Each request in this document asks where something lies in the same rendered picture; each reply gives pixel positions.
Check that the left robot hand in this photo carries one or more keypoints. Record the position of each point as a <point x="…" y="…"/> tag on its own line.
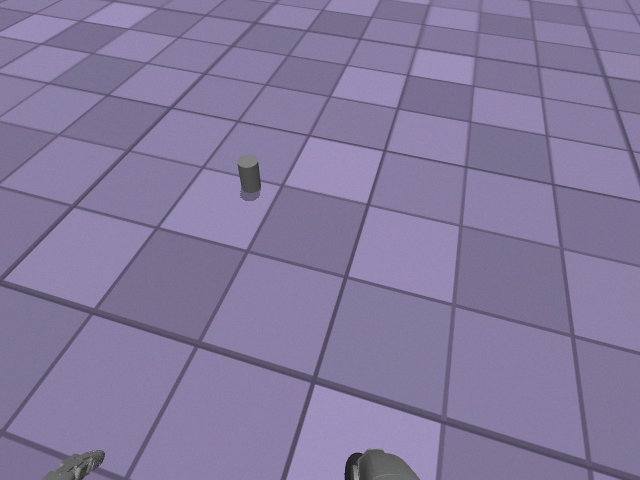
<point x="76" y="467"/>

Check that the right robot foot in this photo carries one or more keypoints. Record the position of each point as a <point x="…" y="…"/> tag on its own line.
<point x="351" y="461"/>

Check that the can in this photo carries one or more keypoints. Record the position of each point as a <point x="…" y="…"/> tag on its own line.
<point x="249" y="173"/>

